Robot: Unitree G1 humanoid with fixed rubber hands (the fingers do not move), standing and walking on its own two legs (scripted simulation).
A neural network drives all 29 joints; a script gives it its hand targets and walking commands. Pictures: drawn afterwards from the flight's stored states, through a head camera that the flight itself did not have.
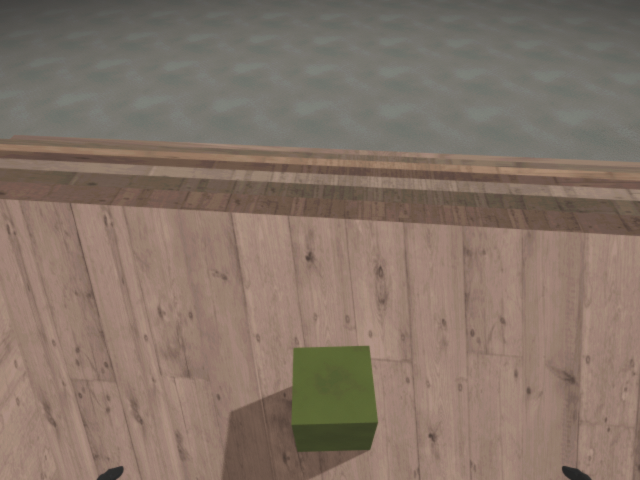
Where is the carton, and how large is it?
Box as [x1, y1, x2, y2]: [291, 346, 377, 451]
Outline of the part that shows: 368,346 293,348 291,424 298,451 348,450 370,448 377,423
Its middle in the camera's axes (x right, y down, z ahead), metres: +0.04 +0.47 +1.10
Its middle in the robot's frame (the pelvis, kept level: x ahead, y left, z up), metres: +0.45 +0.00 -0.66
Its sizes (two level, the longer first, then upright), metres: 0.210 0.200 0.250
